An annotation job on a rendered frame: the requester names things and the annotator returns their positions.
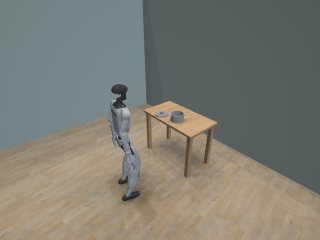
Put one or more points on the robot right hand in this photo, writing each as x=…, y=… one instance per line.
x=130, y=160

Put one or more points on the table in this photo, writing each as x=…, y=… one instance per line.
x=193, y=125

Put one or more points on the pot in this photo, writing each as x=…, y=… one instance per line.
x=177, y=116

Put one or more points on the right robot thigh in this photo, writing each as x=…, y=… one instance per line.
x=136, y=156

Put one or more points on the robot right forearm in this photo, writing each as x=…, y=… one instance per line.
x=125, y=144

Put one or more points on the robot left upper arm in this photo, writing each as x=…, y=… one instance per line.
x=110, y=119

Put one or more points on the lid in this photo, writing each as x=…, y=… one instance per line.
x=158, y=114

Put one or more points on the robot left forearm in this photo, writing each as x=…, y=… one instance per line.
x=112, y=129

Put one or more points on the robot torso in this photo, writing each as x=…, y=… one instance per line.
x=116, y=118

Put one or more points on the robot left hand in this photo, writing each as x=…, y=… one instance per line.
x=114, y=140

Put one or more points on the robot right upper arm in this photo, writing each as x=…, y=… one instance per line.
x=125, y=117

